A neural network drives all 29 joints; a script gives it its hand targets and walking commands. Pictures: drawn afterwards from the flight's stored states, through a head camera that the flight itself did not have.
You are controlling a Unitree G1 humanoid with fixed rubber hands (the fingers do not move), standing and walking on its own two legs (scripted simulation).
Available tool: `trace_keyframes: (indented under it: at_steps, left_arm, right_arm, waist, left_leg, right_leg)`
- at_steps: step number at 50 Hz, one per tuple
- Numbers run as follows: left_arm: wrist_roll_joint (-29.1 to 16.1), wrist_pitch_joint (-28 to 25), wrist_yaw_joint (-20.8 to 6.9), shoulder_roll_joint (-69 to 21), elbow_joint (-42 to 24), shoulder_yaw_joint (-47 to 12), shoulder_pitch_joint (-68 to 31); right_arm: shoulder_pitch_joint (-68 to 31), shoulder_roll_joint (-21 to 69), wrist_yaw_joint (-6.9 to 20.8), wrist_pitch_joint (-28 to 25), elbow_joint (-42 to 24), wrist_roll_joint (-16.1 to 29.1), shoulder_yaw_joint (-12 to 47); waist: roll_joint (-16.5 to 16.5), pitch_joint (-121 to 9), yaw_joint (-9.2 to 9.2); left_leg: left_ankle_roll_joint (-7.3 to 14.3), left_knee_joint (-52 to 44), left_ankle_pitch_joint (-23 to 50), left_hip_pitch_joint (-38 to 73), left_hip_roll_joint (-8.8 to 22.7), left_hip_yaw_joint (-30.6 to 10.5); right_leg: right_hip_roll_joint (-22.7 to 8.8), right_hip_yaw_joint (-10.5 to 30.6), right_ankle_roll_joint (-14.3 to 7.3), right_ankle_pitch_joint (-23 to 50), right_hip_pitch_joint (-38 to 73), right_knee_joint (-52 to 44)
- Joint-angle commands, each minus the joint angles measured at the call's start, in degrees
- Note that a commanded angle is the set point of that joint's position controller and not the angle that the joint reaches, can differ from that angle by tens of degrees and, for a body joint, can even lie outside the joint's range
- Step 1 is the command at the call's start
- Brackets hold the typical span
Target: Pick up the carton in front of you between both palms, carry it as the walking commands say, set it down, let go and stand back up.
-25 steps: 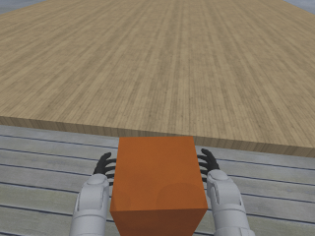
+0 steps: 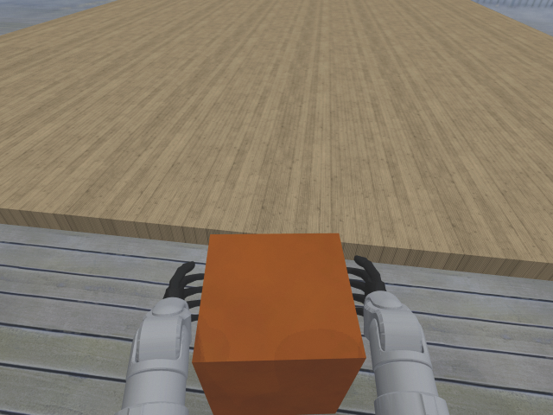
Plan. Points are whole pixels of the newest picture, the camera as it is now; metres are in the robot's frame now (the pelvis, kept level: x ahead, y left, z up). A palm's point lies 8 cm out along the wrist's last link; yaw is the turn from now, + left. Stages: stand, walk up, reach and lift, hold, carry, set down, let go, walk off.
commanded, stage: hold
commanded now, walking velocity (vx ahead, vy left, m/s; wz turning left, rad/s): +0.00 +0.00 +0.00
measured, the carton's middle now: (275, 327) +0.30 +0.00 -0.03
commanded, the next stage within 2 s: carry in 0.12 s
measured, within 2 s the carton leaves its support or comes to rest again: neither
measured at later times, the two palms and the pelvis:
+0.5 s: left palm (192, 253) +0.36 +0.13 +0.08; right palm (376, 248) +0.37 -0.17 +0.09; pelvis +0.09 -0.02 -0.01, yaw +0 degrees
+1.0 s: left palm (229, 168) +0.59 +0.09 +0.10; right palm (366, 163) +0.61 -0.21 +0.10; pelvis +0.36 -0.07 +0.00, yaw +0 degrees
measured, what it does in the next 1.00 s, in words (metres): walks ahead: left foot, then right foot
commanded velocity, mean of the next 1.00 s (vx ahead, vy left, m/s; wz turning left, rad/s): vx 0.46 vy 0.00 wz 0.00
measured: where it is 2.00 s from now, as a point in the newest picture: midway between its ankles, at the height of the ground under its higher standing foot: (277, 280)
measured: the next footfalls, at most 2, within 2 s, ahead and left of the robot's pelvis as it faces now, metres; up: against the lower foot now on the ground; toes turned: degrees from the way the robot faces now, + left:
left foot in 0.48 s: +0.14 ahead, +0.09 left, +0.00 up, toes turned +7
right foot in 0.76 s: +0.34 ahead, -0.14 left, +0.00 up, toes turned -13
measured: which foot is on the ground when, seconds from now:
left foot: down 0.00-0.32, up 0.34-0.46, down 0.48-0.76, up 0.78-1.00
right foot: down 0.00-0.50, up 0.52-0.74, down 0.76-1.00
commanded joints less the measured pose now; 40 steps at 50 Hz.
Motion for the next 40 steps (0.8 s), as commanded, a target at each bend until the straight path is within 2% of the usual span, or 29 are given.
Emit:
trace_keyframes:
  at_steps: [1,5,6,8,9,11,12,14,15,16,17,18,20,22,23,24,25,26,27,28,29,30,32,34,36,37,38,39,40]
  left_arm:
    - [-16.8,-3.4,-15.0,-54.2,-3.2,-32.2,-33.8]
    - [-16.6,-3.3,-15.0,-54.2,-2.6,-31.8,-33.7]
    - [-16.8,-3.2,-14.7,-53.8,-3.3,-32.1,-34.2]
    - [-18.0,-2.9,-14.2,-53.6,-5.7,-33.2,-34.8]
    - [-18.8,-2.6,-13.9,-53.8,-7.4,-34.3,-35.9]
    - [-20.5,-1.4,-13.2,-54.0,-10.5,-36.9,-36.0]
    - [-21.8,-0.4,-12.8,-54.1,-12.0,-38.3,-36.0]
    - [-24.4,2.0,-11.8,-54.1,-15.8,-41.3,-36.4]
    - [-25.3,3.5,-11.2,-53.7,-17.6,-42.3,-36.4]
    - [-25.5,5.1,-10.4,-52.6,-18.4,-42.4,-34.7]
    - [-25.5,6.8,-9.5,-51.1,-19.4,-42.2,-32.2]
    - [-25.5,8.3,-8.4,-50.1,-21.3,-42.0,-30.8]
    - [-26.5,11.5,-6.3,-48.2,-26.7,-42.2,-28.2]
    - [-27.7,14.2,-4.8,-47.5,-31.0,-43.7,-25.4]
    - [-28.2,15.5,-4.4,-47.3,-32.9,-44.6,-23.1]
    - [-28.5,16.6,-4.1,-47.6,-34.5,-45.4,-21.6]
    - [-29.0,18.0,-3.9,-47.3,-35.5,-46.0,-19.4]
    - [-30.4,19.5,-4.0,-47.3,-38.7,-47.1,-19.9]
    - [-31.5,20.9,-4.0,-46.6,-40.8,-47.9,-22.0]
    - [-32.8,21.9,-4.2,-47.2,-42.0,-48.7,-22.1]
    - [-33.8,22.5,-4.3,-47.9,-42.9,-49.0,-20.8]
    - [-34.2,22.9,-4.4,-48.6,-43.9,-48.9,-19.3]
    - [-34.4,23.4,-4.2,-50.0,-46.5,-48.8,-16.4]
    - [-33.7,23.8,-3.5,-48.9,-48.3,-48.2,-15.9]
    - [-32.6,24.4,-2.7,-46.7,-48.6,-47.1,-12.9]
    - [-32.1,24.9,-2.3,-45.2,-48.6,-46.3,-11.8]
    - [-31.4,25.5,-1.9,-43.9,-48.6,-45.5,-11.3]
    - [-30.4,26.1,-1.3,-41.8,-47.5,-44.4,-9.7]
    - [-30.0,26.5,-0.7,-40.4,-46.7,-43.4,-10.5]
  right_arm:
    - [-30.3,54.7,15.2,-1.7,-0.1,16.1,32.0]
    - [-30.2,54.6,15.3,-1.7,0.5,15.9,31.5]
    - [-30.9,54.2,15.0,-1.6,-0.3,16.2,31.6]
    - [-29.6,53.7,14.0,-1.4,-2.3,16.8,32.4]
    - [-30.1,53.7,13.5,-1.1,-4.2,17.4,33.3]
    - [-30.6,53.6,12.3,0.2,-8.3,18.9,35.7]
    - [-30.4,53.6,11.8,1.2,-10.1,19.8,37.0]
    - [-30.8,53.1,10.5,3.9,-14.9,21.9,40.3]
    - [-31.3,52.8,9.8,5.6,-17.3,22.9,41.9]
    - [-31.9,52.8,9.2,7.4,-19.2,24.0,43.2]
    - [-31.1,52.3,8.6,9.2,-20.0,24.6,44.3]
    - [-31.9,51.6,8.0,10.9,-21.6,25.8,45.4]
    - [-28.8,50.7,7.0,13.9,-24.3,28.5,47.1]
    - [-24.3,50.3,5.7,16.3,-27.5,30.1,48.3]
    - [-21.9,50.2,5.1,17.5,-29.5,30.6,48.5]
    - [-20.4,49.8,4.7,18.6,-31.4,30.8,48.4]
    - [-16.7,49.5,4.2,19.9,-32.7,30.8,48.4]
    - [-14.1,47.6,3.5,20.6,-34.1,29.2,47.7]
    - [-12.6,48.4,2.8,21.6,-34.1,28.2,46.4]
    - [-12.3,48.9,2.3,22.6,-36.4,28.7,46.2]
    - [-12.6,49.5,2.1,23.3,-39.1,29.3,46.6]
    - [-13.3,50.1,1.9,23.9,-41.9,30.1,47.4]
    - [-13.5,51.1,2.0,24.8,-46.1,31.6,49.0]
    - [-14.3,49.5,2.1,25.6,-48.5,32.9,50.0]
    - [-13.5,47.1,2.0,26.5,-49.4,33.8,50.4]
    - [-12.6,45.8,1.9,27.1,-49.6,33.9,50.5]
    - [-11.8,44.1,1.8,27.7,-49.3,34.1,50.2]
    - [-12.9,42.1,1.7,28.6,-50.0,34.2,49.9]
    - [-15.1,40.8,1.8,29.6,-50.4,34.8,50.2]
  waist:
    - [0.2,-13.4,-0.03]
    - [0.2,-13.3,-0.07]
    - [2.6,-13.8,0.12]
    - [3.7,-14.0,-0.19]
    - [4.7,-13.1,-0.36]
    - [8.3,-14.5,-0.45]
    - [9.3,-16.3,-0.32]
    - [6.9,-18.8,-0.08]
    - [2.4,-17.9,0.13]
    - [-8.8,-16.9,0.9]
    - [-14.7,-13.8,1.31]
    - [-14.1,-12.1,1.42]
    - [-8.9,-14.8,1.51]
    - [-8.8,-18.4,1.14]
    - [-8.0,-20.4,0.93]
    - [-6.0,-22.8,0.92]
    - [-0.7,-24.4,-0.25]
    - [14.5,-23.2,-1.29]
    - [17.2,-19.2,-1.95]
    - [11.5,-16.7,-2.13]
    - [7.6,-16.6,-2.19]
    - [5.2,-17.1,-2.09]
    - [6.5,-17.6,-1.6]
    - [8.8,-17.3,-1.24]
    - [7.5,-17.3,-0.26]
    - [5.5,-18.6,-0.08]
    - [3.0,-20.8,0.25]
    - [-8.7,-21.1,1.56]
    - [-17.8,-20.3,2.42]
  left_leg:
    - [-0.1,-3.3,3.5,3.8,-3.5,4.4]
    - [-0.1,-3.4,3.8,4.1,-3.6,4.4]
    - [1.0,0.4,-5.1,-2.0,6.3,2.3]
    - [2.4,-3.9,-27.6,-7.8,7.0,-2.2]
    - [3.2,-5.0,-32.9,-8.5,8.1,-3.6]
    - [5.1,-6.9,-30.1,-7.5,12.2,-7.6]
    - [5.6,-6.6,-27.6,-7.2,12.9,-7.4]
    - [4.7,-3.2,-26.7,-10.7,10.7,-2.0]
    - [3.3,2.7,-25.8,-15.6,8.2,2.0]
    - [0.9,14.9,-22.6,-22.9,4.6,8.2]
    - [-0.4,21.7,-19.0,-32.3,1.8,12.9]
    - [0.1,21.6,-19.1,-35.0,4.1,11.7]
    - [0.6,15.7,-16.6,-30.8,3.9,13.4]
    - [0.7,6.3,-9.3,-20.9,0.9,17.8]
    - [0.5,1.1,-5.4,-11.8,0.2,19.6]
    - [0.7,-1.2,-3.5,0.3,1.6,18.9]
    - [2.6,-4.1,-6.6,13.0,7.8,10.7]
    - [8.6,-6.5,-9.8,20.7,21.3,-10.1]
    - [14.1,-6.9,-4.7,21.4,27.0,-18.6]
    - [15.9,-6.6,1.3,19.5,27.8,-18.3]
    - [15.3,-6.8,4.6,18.5,26.8,-15.0]
    - [14.0,-7.6,2.6,17.7,25.8,-10.8]
    - [9.9,-8.6,3.1,11.3,21.0,-0.3]
    - [7.3,-8.1,3.1,4.4,17.8,7.1]
    - [4.9,-3.2,-2.3,-3.6,15.0,13.3]
    - [3.7,2.0,-2.3,-8.3,13.3,15.8]
    - [2.2,10.4,-1.2,-15.2,11.9,18.7]
    - [-0.8,26.4,-7.3,-25.2,6.8,21.6]
    - [-1.4,38.3,-19.3,-37.9,2.4,18.1]
  right_leg:
    - [3.5,-4.5,0.0,4.4,0.0,-3.9]
    - [3.5,-4.5,-0.1,4.7,0.1,-4.1]
    - [-5.7,-1.7,-0.8,-3.9,-7.1,1.4]
    - [-3.6,-1.9,-1.1,-22.4,-10.5,2.5]
    - [-2.6,-3.6,-0.9,-24.2,-13.4,4.8]
    - [-0.5,-9.6,-0.3,-14.2,-15.4,12.4]
    - [-0.3,-11.2,-0.3,-11.4,-14.6,11.3]
    - [-0.6,-11.7,-1.1,-12.2,-8.0,4.2]
    - [-4.1,-6.4,-2.2,-16.6,-4.7,-0.1]
    - [-12.7,6.7,-5.2,-24.5,-1.1,-6.7]
    - [-18.9,17.3,-8.3,-25.6,3.1,-11.3]
    - [-21.3,20.4,-10.9,-18.4,3.6,-11.5]
    - [-19.2,11.6,-10.5,-6.5,4.0,-8.1]
    - [-14.7,1.4,-8.0,0.4,2.3,-3.4]
    - [-12.6,-3.2,-6.7,0.0,-1.3,0.3]
    - [-10.9,-6.8,-5.5,-3.5,-8.4,4.7]
    - [-8.8,-10.1,-3.7,-7.3,-19.4,13.0]
    - [-4.6,-15.9,-1.2,-13.2,-34.6,25.5]
    - [-3.9,-14.4,-1.5,-20.9,-44.1,30.7]
    - [-6.1,-11.8,-2.1,-22.5,-46.8,33.4]
    - [-7.0,-11.5,-2.0,-22.6,-47.0,33.8]
    - [-7.8,-11.6,-1.7,-20.6,-46.3,29.9]
    - [-6.7,-14.4,-0.9,-11.5,-36.8,20.1]
    - [-4.3,-17.9,-0.9,-5.0,-26.9,13.0]
    - [-2.0,-22.4,-0.5,2.6,-13.2,5.7]
    - [-1.1,-24.4,-0.7,2.1,-4.0,4.6]
    - [-4.0,-20.9,-1.8,-1.1,6.6,5.1]
    - [-16.6,1.8,-5.8,-13.9,11.5,-4.7]
    - [-26.8,21.5,-12.9,-14.2,16.9,-10.4]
